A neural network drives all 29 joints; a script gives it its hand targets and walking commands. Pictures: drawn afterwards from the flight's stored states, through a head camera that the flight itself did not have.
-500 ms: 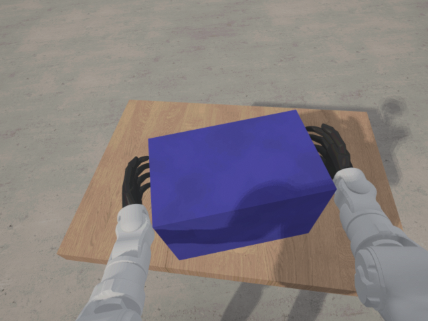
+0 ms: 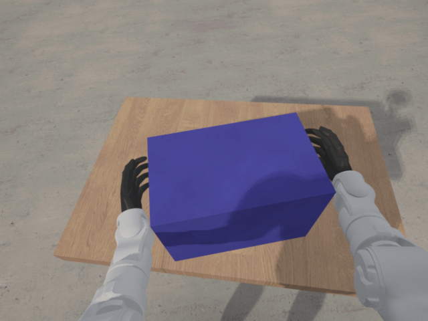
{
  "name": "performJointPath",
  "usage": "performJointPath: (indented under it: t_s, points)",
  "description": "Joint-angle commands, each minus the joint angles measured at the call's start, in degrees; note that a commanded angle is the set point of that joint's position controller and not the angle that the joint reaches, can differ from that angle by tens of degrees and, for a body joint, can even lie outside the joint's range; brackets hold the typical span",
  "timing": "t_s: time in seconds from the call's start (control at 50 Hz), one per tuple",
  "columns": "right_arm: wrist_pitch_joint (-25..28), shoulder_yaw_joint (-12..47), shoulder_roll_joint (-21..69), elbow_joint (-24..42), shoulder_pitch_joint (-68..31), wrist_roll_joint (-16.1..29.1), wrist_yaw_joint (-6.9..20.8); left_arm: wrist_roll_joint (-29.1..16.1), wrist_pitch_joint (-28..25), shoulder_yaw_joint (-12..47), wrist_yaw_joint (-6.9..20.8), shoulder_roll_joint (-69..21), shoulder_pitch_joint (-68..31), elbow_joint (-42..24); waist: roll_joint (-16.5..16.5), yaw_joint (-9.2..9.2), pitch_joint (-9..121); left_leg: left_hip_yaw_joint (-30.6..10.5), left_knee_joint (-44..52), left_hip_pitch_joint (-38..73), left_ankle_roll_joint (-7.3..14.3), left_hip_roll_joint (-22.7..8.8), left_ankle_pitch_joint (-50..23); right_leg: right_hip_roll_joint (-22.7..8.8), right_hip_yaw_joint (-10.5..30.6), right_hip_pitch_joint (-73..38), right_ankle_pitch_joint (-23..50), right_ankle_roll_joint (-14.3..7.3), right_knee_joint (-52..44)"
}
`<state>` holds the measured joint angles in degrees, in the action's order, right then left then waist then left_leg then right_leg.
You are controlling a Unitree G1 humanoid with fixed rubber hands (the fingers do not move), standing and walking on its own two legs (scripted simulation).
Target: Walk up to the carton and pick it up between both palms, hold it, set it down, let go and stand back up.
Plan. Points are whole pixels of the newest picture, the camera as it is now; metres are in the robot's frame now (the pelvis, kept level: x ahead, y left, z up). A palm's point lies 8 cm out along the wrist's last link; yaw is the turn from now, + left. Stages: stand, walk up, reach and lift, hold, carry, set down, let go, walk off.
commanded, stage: set down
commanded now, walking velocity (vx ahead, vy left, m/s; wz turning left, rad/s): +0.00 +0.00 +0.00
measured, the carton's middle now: (232, 190) +0.40 +0.04 -0.04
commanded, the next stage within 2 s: none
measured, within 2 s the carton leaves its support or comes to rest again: neither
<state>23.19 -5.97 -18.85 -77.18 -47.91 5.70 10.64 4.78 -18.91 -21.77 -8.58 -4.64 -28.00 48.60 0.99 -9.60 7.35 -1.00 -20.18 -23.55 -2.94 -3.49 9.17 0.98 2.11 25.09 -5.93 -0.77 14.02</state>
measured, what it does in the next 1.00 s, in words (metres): stands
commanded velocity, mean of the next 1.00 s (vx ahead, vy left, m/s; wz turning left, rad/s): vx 0.00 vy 0.00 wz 0.00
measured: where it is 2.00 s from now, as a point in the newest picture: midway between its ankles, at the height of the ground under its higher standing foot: outside the picture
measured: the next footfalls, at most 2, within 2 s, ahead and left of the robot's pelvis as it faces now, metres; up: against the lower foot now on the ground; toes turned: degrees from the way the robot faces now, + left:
none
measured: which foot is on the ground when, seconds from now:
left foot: down 0.00-1.00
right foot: down 0.00-1.00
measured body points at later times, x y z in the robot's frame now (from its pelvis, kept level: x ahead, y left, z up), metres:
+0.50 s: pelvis +0.00 +0.00 +0.00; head +0.09 -0.02 +0.44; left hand +0.33 +0.23 +0.00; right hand +0.46 -0.16 +0.02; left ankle -0.06 +0.17 -0.74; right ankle -0.01 -0.11 -0.75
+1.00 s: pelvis -0.01 -0.03 -0.02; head +0.09 -0.07 +0.42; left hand +0.31 +0.26 -0.02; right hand +0.46 -0.17 -0.01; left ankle -0.06 +0.16 -0.73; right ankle -0.01 -0.11 -0.75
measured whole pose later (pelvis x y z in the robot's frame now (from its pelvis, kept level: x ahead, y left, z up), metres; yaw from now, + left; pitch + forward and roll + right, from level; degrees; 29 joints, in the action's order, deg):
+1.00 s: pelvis -0.01 -0.03 -0.02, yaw +1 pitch +23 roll +3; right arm 22.0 14.2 -21.7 -77.6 -49.4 20.8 6.8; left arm -12.1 -22.6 -10.9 -7.7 8.9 -32.2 65.5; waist 1.0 -11.4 11.2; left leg -0.7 -29.2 -36.0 -3.0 -3.5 9.6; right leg 1.3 2.1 39.7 -11.0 -2.4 27.8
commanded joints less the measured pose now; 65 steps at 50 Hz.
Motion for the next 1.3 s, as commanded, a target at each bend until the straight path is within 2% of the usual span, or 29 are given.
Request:
performJointPath:
  t_s: [0.0, 0.02, 0.08, 0.14, 0.24, 0.32, 0.34, 0.38, 0.44, 0.46, 0.58, 0.62, 0.66, 0.68, 0.72, 0.74, 0.76, 0.8, 0.86, 0.88, 0.92, 0.96, 1.04, 1.1, 1.14, 1.16, 1.18, 1.22, 1.28]
  points:
    - [3.5, 8.3, 20.6, 5.8, -21.0, -8.6, 3.1, 3.4, -2.2, 9.3, 7.4, -16.1, -16.8, 0.3, -7.6, -4.79, 26.8, 6.9, -1.6, -3.3, 0.5, 2.9, -28.8, 0.6, -3.8, -19.6, 20.8, 0.0, 6.9]
    - [3.5, 7.9, 23.1, 6.3, -20.9, -9.5, 3.1, 3.7, -2.6, 9.3, 7.6, -17.0, -17.6, -0.5, -7.8, -4.56, 26.5, 6.9, -1.3, -3.6, 0.6, 3.0, -28.5, 0.4, -4.1, -19.7, 20.0, 0.3, 6.6]
    - [3.3, 7.1, 22.3, 4.3, -20.0, -9.7, 3.2, 4.2, -3.0, 8.2, 7.5, -16.1, -17.4, 0.3, -7.4, -5.09, 25.1, 7.2, -1.1, -3.3, 0.8, 3.0, -27.5, 0.5, -4.1, -18.1, 17.2, 0.1, 6.3]
    - [3.4, 6.3, 22.6, 3.9, -19.9, -10.7, 3.1, 4.8, -3.0, 7.7, 7.5, -16.4, -17.0, 0.7, -7.5, -4.46, 24.1, 7.2, -1.0, -2.8, 0.9, 3.1, -27.4, 0.5, -4.4, -17.3, 16.4, 0.1, 6.0]
    - [3.5, 5.6, 21.9, 3.3, -18.8, -10.5, 3.0, 5.1, -3.2, 7.1, 7.3, -15.7, -15.8, 0.3, -7.3, -4.80, 23.5, 7.2, -0.9, -2.3, 1.2, 3.1, -26.7, 0.9, -4.4, -16.0, 13.8, 0.0, 5.5]
    - [3.5, 5.3, 19.0, 2.1, -17.9, -9.7, 2.5, 4.7, -3.5, 6.8, 7.0, -12.8, -14.9, 1.3, -7.1, -4.31, 23.0, 7.4, -1.0, -2.9, 1.3, 3.3, -25.4, 0.9, -4.3, -15.5, 13.5, 0.0, 5.6]
    - [3.5, 5.6, 18.4, 2.1, -17.8, -9.2, 2.3, 4.8, -3.6, 6.2, 6.7, -12.0, -13.9, 1.5, -6.9, -5.00, 23.1, 7.5, -1.1, -3.2, 1.2, 3.2, -25.8, 1.1, -4.2, -15.6, 13.4, -0.1, 5.6]
    - [3.5, 6.7, 12.6, 2.1, -17.6, -6.7, 1.6, 3.6, -3.8, 6.0, 5.5, -7.2, -13.4, 1.2, -7.3, -5.61, 24.1, 7.6, -1.6, -3.4, 1.1, 3.1, -26.0, 1.3, -4.0, -15.9, 14.3, 0.0, 6.3]
    - [3.3, 9.1, 2.4, 2.2, -18.2, -0.7, -0.1, 0.4, -3.6, 6.8, 3.1, 0.7, -11.8, 0.8, -6.0, -6.18, 26.5, 7.5, -2.6, -3.8, 0.3, 2.9, -26.8, 2.1, -3.4, -16.2, 15.3, -0.3, 7.2]
    - [3.0, 10.9, 0.7, 2.6, -19.0, 2.1, -0.4, -1.2, -3.5, 7.6, 2.3, 2.3, -12.3, 0.2, -5.4, -6.97, 27.4, 7.5, -3.2, -4.8, 0.1, 2.8, -27.4, 2.4, -2.9, -16.7, 16.0, -0.5, 7.8]
    - [3.0, 18.1, -5.3, 6.3, -21.9, 12.8, -2.3, -8.7, -4.8, 10.4, -0.2, 9.0, -16.0, -0.8, -5.0, -8.40, 37.2, 8.5, -8.6, -8.8, -1.3, 2.7, -30.7, 3.7, -1.3, -18.4, 20.9, -0.3, 12.2]
    - [3.2, 20.3, -5.1, 8.1, -22.5, 14.4, -2.6, -10.1, -5.2, 10.8, -0.4, 9.6, -16.7, 0.5, -5.8, -8.76, 39.4, 8.5, -10.1, -9.9, -1.5, 2.6, -31.4, 3.9, -1.3, -18.0, 21.5, 0.1, 13.6]
    - [3.5, 20.5, -8.6, 9.8, -23.0, 15.5, -3.2, -11.5, -5.5, 11.0, -0.4, 12.7, -17.5, 1.2, -6.9, -8.13, 41.9, 8.6, -11.2, -9.8, -1.8, 2.5, -31.9, 4.3, -1.3, -17.9, 22.3, 0.2, 14.5]
    - [3.6, 20.5, -9.9, 10.1, -23.4, 16.2, -3.4, -12.1, -5.9, 10.8, -0.4, 13.8, -18.1, 1.3, -5.6, -7.90, 43.0, 8.5, -11.9, -10.2, -2.1, 2.7, -31.4, 4.2, -1.4, -17.2, 21.7, 0.2, 15.2]
    - [3.6, 21.0, -12.5, 10.6, -24.1, 17.4, -3.7, -13.2, -6.4, 10.2, -0.5, 17.0, -19.0, 1.0, -5.6, -7.95, 44.5, 8.8, -12.6, -11.8, -2.2, 2.9, -30.0, 4.2, -0.9, -17.2, 21.2, 0.3, 16.1]
    - [3.6, 21.2, -13.2, 10.5, -24.2, 17.7, -3.8, -14.3, -6.6, 10.7, -0.5, 17.9, -20.1, 1.1, -5.9, -7.27, 44.5, 8.8, -13.1, -12.2, -2.3, 3.0, -29.1, 4.2, -1.0, -16.5, 20.3, 0.5, 16.5]
    - [3.3, 22.2, -13.3, 10.3, -25.1, 18.1, -3.8, -14.7, -6.7, 10.7, -0.5, 18.1, -20.3, 2.9, -6.2, -7.97, 43.9, 8.7, -13.3, -13.6, -2.2, 3.1, -27.7, 3.9, -0.6, -16.0, 19.5, 0.5, 17.0]
    - [2.7, 23.0, -14.2, 9.2, -24.9, 18.8, -4.0, -16.7, -6.8, 11.6, 0.2, 19.9, -21.6, 4.8, -7.5, -6.89, 41.8, 8.8, -13.6, -15.3, -1.8, 3.2, -24.1, 3.6, -0.5, -15.3, 17.2, 1.0, 17.5]
    - [1.6, 24.4, -15.2, 8.6, -25.6, 20.6, -4.0, -18.8, -6.7, 12.3, 0.7, 21.9, -22.8, 8.2, -7.9, -7.10, 39.2, 8.7, -13.7, -17.0, -1.3, 3.5, -20.2, 2.9, -0.2, -13.8, 13.2, 1.3, 18.1]
    - [1.3, 24.6, -14.8, 7.3, -25.4, 20.9, -4.1, -19.8, -6.7, 13.6, 1.1, 21.9, -23.7, 9.9, -7.8, -6.04, 38.0, 8.4, -13.7, -18.1, -1.2, 3.6, -18.1, 2.4, -0.1, -13.2, 11.7, 1.6, 18.3]
    - [1.1, 24.8, -15.0, 7.0, -25.2, 21.6, -4.1, -21.2, -6.7, 14.0, 1.9, 22.6, -23.1, 11.7, -8.5, -6.06, 38.6, 8.4, -14.3, -18.6, -0.9, 3.8, -17.6, 1.9, 0.2, -13.7, 12.7, 1.9, 18.9]
    - [1.0, 26.8, -14.3, 7.9, -25.5, 23.2, -4.0, -22.2, -6.8, 14.1, 2.7, 24.0, -23.4, 12.9, -8.9, -7.14, 38.9, 8.5, -14.8, -19.9, -0.4, 4.0, -17.0, 1.1, 0.6, -15.0, 14.7, 2.4, 19.8]
    - [1.4, 28.1, -14.0, 8.8, -24.9, 24.7, -3.8, -22.6, -7.0, 14.6, 3.8, 25.0, -23.7, 14.2, -9.7, -6.45, 38.8, 8.1, -14.4, -21.9, 0.1, 4.2, -15.8, 0.1, 0.8, -18.0, 18.0, 3.5, 21.1]
    - [2.4, 28.4, -15.5, 8.2, -21.9, 25.5, -3.4, -22.1, -7.2, 14.4, 3.8, 25.3, -20.9, 11.0, -8.5, -6.05, 38.8, 7.7, -14.2, -20.7, 0.0, 4.3, -17.4, -0.1, 0.4, -18.9, 21.1, 3.8, 21.7]
    - [3.0, 28.3, -16.3, 7.5, -19.5, 25.7, -3.5, -21.5, -7.1, 14.0, 3.9, 25.5, -18.8, 8.7, -9.2, -5.07, 39.0, 7.6, -14.0, -21.1, 0.1, 4.4, -18.2, 0.0, 0.4, -20.8, 24.2, 4.1, 22.0]
    - [3.3, 28.7, -16.6, 8.1, -19.6, 25.8, -3.6, -21.2, -7.1, 13.2, 3.9, 26.2, -18.5, 9.2, -9.7, -5.57, 38.9, 7.6, -13.4, -21.6, 0.2, 4.4, -17.1, -0.5, 0.6, -21.3, 25.8, 4.6, 22.0]
    - [3.7, 28.6, -17.1, 8.4, -18.3, 25.8, -3.7, -20.8, -6.9, 12.7, 3.8, 26.3, -16.8, 8.3, -10.9, -5.24, 39.2, 7.5, -13.2, -22.5, 0.3, 4.5, -16.7, -0.6, 0.8, -22.8, 27.2, 4.6, 22.1]
    - [4.4, 28.3, -17.4, 7.7, -16.9, 26.1, -3.7, -20.1, -6.4, 12.3, 3.8, 25.5, -14.3, 7.6, -11.1, -4.47, 38.3, 7.1, -12.1, -22.4, 0.4, 4.5, -16.6, -1.0, 0.9, -24.1, 30.4, 5.2, 22.2]
    - [5.3, 28.9, -17.6, 8.5, -14.0, 26.8, -3.9, -18.3, -5.8, 11.3, 3.8, 25.0, -10.9, 6.0, -11.6, -4.67, 37.4, 6.8, -10.7, -22.0, 0.6, 4.5, -16.3, -1.4, 1.3, -26.7, 32.8, 5.3, 21.6]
